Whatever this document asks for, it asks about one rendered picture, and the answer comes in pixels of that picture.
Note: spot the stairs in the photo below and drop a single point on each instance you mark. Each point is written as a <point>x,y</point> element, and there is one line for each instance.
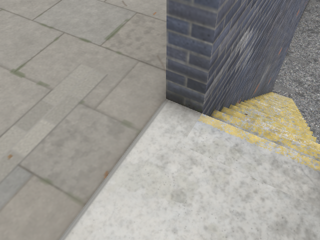
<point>275,118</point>

